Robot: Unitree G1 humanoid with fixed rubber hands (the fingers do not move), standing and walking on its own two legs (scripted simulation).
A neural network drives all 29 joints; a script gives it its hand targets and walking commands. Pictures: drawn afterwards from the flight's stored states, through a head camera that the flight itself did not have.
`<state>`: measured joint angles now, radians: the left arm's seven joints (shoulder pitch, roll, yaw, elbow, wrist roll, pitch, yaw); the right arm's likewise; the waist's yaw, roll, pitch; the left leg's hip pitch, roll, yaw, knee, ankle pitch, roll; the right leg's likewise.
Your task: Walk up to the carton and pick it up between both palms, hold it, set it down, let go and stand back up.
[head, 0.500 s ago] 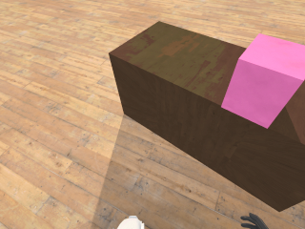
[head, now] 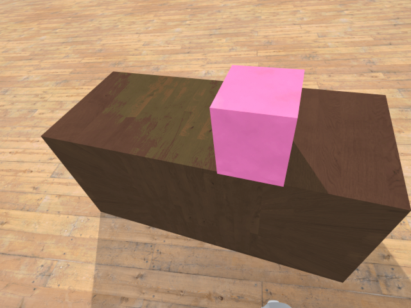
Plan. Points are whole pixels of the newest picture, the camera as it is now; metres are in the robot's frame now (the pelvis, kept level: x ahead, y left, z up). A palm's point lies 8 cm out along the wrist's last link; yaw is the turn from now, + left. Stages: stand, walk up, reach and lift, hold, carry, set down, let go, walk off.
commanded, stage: walk up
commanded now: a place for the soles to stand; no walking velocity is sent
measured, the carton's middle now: (257, 125) +0.61 -0.11 -0.01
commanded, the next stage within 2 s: none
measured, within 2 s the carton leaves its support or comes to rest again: neither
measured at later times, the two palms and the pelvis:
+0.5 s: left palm (117, 266) +0.26 +0.25 -0.10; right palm out of the picture +0.15 -0.28 -0.07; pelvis +0.14 +0.00 +0.02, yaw -10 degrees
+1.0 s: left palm (149, 223) +0.34 +0.18 -0.05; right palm (385, 274) +0.22 -0.31 -0.07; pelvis +0.17 -0.04 +0.03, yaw -10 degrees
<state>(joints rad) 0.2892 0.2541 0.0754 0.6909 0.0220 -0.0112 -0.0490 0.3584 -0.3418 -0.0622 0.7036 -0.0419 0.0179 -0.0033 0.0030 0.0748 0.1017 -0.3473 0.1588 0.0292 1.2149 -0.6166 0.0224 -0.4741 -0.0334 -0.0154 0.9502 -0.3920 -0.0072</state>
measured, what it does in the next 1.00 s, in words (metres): walks ahead: left foot, then right foot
